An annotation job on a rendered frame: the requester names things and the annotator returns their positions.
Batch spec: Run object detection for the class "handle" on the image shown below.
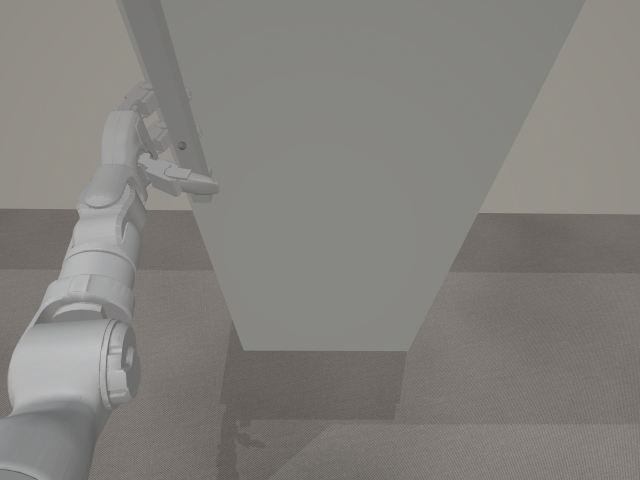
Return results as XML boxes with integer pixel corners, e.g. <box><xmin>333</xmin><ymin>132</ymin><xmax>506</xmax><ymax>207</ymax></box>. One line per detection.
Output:
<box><xmin>122</xmin><ymin>0</ymin><xmax>213</xmax><ymax>203</ymax></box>

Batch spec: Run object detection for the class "robot left hand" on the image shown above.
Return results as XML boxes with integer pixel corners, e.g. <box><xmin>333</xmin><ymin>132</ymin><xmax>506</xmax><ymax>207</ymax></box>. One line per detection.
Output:
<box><xmin>100</xmin><ymin>81</ymin><xmax>219</xmax><ymax>197</ymax></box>

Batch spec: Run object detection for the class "left robot upper arm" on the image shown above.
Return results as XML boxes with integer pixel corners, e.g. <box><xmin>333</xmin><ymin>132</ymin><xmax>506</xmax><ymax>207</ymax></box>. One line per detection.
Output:
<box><xmin>0</xmin><ymin>318</ymin><xmax>141</xmax><ymax>480</ymax></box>

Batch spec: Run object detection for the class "left robot forearm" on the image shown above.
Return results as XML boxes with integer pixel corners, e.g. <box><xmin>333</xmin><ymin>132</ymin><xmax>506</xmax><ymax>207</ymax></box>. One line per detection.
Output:
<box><xmin>7</xmin><ymin>164</ymin><xmax>148</xmax><ymax>408</ymax></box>

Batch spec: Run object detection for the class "fridge door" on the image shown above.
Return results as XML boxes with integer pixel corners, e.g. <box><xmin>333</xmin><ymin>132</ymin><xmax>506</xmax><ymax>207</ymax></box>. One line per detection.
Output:
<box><xmin>116</xmin><ymin>0</ymin><xmax>586</xmax><ymax>351</ymax></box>

